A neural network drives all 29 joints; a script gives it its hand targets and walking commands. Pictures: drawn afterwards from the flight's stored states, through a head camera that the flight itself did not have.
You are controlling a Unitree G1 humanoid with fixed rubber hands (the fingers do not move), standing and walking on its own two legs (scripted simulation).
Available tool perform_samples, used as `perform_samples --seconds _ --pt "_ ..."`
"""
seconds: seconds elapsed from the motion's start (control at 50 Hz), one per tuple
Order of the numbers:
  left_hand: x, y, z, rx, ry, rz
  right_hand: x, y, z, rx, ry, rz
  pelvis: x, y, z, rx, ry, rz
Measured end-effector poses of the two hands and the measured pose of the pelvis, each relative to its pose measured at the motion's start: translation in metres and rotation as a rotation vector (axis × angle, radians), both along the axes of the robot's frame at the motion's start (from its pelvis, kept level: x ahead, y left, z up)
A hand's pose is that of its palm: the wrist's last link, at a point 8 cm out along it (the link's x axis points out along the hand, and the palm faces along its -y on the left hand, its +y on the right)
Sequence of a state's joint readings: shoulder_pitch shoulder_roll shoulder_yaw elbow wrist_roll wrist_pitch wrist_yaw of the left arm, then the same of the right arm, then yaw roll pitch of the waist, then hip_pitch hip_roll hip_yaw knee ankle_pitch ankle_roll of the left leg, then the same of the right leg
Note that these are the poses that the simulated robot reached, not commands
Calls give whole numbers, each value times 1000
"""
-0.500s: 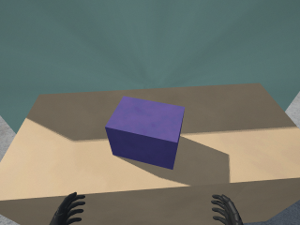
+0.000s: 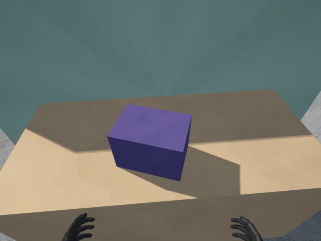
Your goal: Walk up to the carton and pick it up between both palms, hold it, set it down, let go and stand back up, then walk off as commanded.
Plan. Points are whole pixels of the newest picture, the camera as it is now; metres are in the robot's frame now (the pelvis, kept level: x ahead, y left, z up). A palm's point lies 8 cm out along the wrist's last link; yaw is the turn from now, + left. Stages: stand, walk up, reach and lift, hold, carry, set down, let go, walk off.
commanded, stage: let go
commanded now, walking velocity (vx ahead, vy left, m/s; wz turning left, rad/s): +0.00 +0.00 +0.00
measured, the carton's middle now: (152, 141) +0.50 +0.05 -0.08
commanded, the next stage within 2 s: stand in 0.22 s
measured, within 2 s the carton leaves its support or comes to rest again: neither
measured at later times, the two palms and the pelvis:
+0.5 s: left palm (62, 239) +0.18 +0.27 -0.06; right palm out of the picture +0.12 -0.27 -0.09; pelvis +0.01 +0.00 +0.00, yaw +0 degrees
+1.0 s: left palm (60, 232) +0.19 +0.27 -0.05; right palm out of the picture +0.13 -0.27 -0.09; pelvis +0.01 +0.00 +0.00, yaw +0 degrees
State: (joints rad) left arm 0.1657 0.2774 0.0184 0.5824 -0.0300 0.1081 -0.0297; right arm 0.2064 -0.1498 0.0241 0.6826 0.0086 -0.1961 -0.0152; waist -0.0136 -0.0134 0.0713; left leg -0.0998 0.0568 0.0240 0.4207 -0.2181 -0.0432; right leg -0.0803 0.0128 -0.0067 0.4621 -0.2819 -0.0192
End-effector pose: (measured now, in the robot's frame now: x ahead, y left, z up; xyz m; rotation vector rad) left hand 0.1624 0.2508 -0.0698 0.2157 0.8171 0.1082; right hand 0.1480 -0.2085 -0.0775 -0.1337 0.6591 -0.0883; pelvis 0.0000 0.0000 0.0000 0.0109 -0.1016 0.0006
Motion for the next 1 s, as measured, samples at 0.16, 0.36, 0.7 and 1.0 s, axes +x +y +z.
perform_samples --seconds 0.16,0.36,0.7,1.0 --pt "-1 -10 -3 -8 17 11 -2 -8 -2 -7 21 6 0 -4 0 1 0 -2" --pt "8 0 6 61 -45 -19 -14 -32 -11 -83 155 6 3 -2 0 1 14 0" --pt "23 23 14 117 -88 -48 -23 -61 -16 -174 300 -1 14 5 0 3 49 5" --pt "26 24 18 123 -114 -49 -22 -61 -16 -167 299 0 14 4 0 3 50 5"
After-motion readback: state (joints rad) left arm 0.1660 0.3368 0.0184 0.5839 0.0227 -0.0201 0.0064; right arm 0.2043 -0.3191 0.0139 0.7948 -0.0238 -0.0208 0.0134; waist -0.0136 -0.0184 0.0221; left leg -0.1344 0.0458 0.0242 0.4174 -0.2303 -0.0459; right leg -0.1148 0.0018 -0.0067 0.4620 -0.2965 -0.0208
